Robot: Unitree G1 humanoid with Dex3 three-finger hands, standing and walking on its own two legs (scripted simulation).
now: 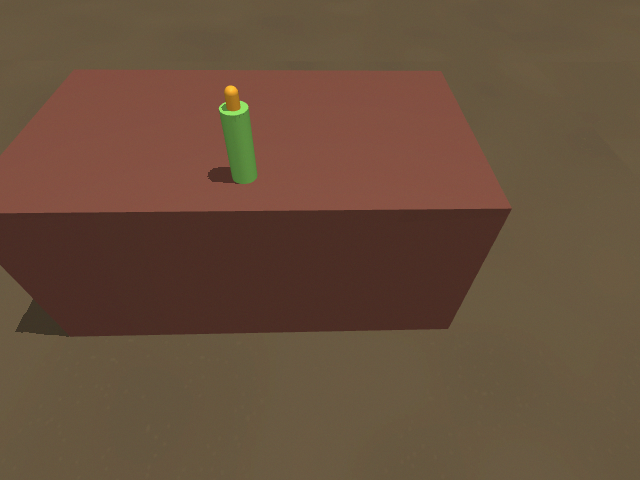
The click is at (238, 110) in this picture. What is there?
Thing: necked bottle
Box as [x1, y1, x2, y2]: [219, 85, 257, 183]
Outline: 229,85 224,90 226,101 219,106 219,112 232,178 236,182 247,183 254,180 257,175 248,107 246,103 238,99 238,93 236,88 234,86
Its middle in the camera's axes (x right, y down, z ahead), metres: -0.20 -0.25 +0.93
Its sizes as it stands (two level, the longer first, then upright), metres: 0.066 0.066 0.245
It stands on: a support 0.60 m high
